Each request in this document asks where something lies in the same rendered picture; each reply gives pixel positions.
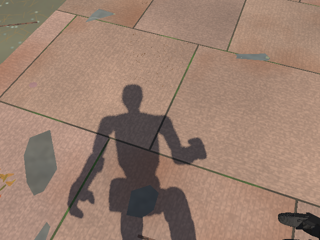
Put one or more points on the right robot hand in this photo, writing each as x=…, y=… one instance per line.
x=308, y=222

